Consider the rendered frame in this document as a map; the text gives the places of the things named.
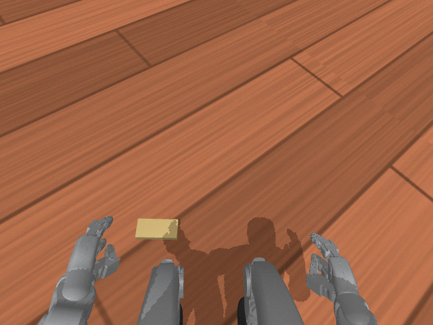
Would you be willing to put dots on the right robot hand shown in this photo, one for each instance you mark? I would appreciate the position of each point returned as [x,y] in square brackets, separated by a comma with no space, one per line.
[336,276]

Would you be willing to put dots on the left robot arm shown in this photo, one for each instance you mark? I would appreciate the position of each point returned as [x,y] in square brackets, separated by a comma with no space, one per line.
[72,299]

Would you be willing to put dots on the left robot hand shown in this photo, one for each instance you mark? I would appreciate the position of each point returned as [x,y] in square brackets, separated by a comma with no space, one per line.
[87,248]

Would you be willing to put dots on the small box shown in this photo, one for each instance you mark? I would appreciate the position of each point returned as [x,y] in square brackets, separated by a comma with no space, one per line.
[157,229]

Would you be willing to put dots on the right robot arm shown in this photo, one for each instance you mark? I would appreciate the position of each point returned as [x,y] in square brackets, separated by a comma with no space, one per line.
[351,309]

